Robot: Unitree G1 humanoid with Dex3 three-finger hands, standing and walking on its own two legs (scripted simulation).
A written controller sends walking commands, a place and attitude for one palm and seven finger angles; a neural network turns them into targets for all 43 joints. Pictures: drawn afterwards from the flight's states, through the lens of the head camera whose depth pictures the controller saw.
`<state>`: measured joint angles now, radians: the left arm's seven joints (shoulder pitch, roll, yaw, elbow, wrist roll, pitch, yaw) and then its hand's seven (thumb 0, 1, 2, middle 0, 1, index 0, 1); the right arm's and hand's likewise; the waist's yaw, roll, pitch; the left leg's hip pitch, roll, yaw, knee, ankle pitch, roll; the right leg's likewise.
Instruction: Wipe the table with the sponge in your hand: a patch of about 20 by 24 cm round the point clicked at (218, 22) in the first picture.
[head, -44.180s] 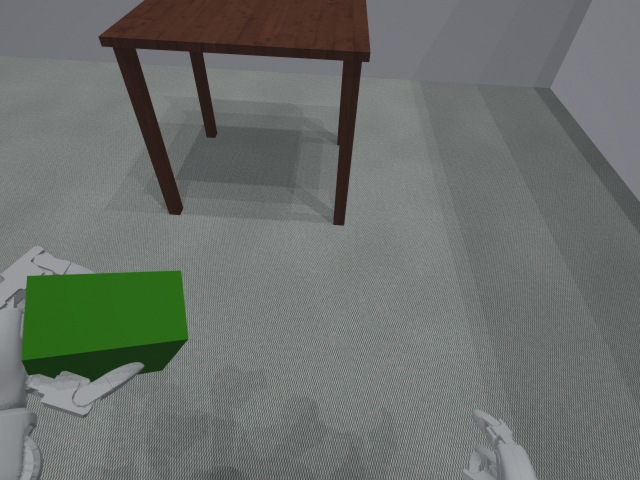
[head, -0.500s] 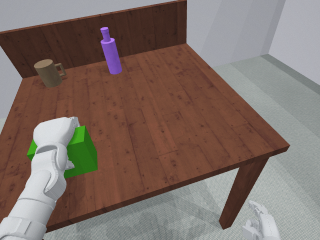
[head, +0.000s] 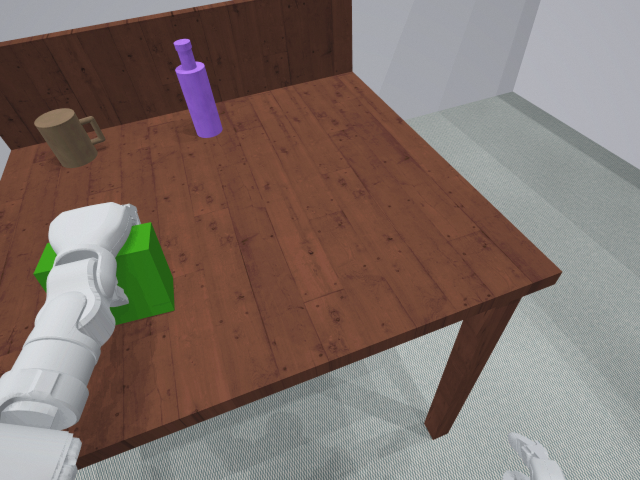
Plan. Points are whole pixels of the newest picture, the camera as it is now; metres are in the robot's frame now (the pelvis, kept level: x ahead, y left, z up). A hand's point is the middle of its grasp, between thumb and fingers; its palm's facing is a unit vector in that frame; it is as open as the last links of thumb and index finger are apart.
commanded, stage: wipe forward along the first lane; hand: left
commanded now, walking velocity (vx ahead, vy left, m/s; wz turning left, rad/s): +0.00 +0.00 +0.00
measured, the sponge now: (118, 287) +0.34 +0.33 +0.05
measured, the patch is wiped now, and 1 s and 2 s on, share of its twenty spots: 0.25 0.50 0.60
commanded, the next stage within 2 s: slide across to the middle lane in 0.54 s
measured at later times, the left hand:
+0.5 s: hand (106, 229) +0.41 +0.36 +0.10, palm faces -0.13 +0.00 -0.99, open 10.4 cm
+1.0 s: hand (111, 220) +0.42 +0.35 +0.10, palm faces -0.03 -0.01 -1.00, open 10.4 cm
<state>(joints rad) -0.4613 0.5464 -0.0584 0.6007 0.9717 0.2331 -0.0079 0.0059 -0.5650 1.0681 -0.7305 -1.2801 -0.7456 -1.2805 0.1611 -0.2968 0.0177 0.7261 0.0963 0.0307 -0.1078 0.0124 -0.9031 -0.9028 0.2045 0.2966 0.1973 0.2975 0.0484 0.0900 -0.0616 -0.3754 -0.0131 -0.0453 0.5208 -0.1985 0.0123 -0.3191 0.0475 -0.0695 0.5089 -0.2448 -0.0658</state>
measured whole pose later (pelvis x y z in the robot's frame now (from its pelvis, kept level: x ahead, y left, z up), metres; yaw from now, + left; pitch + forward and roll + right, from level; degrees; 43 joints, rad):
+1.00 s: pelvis +0.03 +0.05 +0.00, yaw +1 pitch +6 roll -1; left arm -0.63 0.51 -0.14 0.68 0.96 0.29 0.05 0.00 -0.55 1.07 -0.70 -1.32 -0.72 -1.32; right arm 0.18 -0.27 0.01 0.73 0.10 0.04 -0.07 0.01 -0.90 -0.90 0.20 0.30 0.20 0.30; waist 0.05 0.05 -0.07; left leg -0.37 -0.07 -0.03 0.48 -0.21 0.07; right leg -0.29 -0.01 -0.05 0.43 -0.25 0.00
